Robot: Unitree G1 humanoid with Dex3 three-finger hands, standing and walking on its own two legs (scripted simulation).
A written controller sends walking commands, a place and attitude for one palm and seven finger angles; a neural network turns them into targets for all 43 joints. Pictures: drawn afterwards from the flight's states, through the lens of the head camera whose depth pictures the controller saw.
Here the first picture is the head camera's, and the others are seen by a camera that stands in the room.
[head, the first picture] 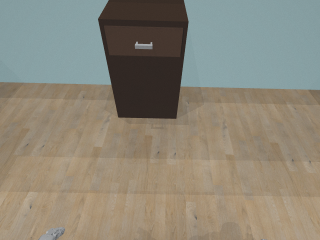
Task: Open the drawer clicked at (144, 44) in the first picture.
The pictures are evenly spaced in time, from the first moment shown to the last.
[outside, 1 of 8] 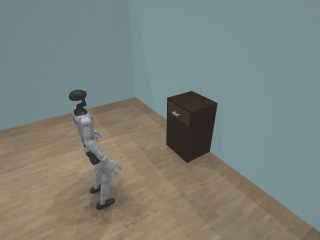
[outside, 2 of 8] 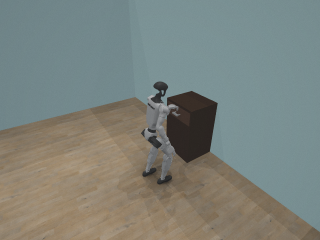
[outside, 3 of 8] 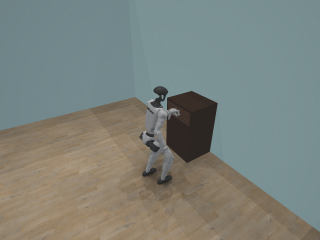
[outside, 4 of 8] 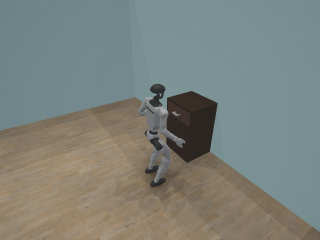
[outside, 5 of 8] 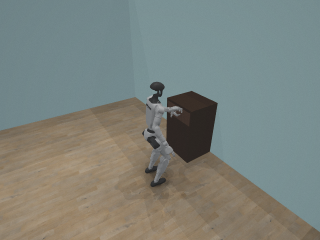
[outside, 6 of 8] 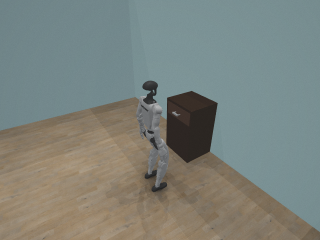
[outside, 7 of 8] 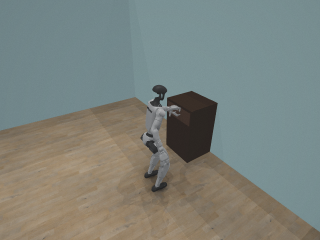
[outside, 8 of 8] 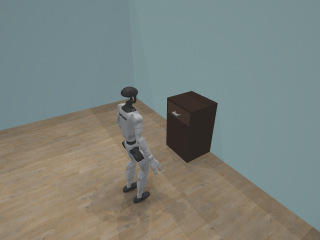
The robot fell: no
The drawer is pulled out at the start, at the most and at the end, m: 0.00 0.03 0.00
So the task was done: no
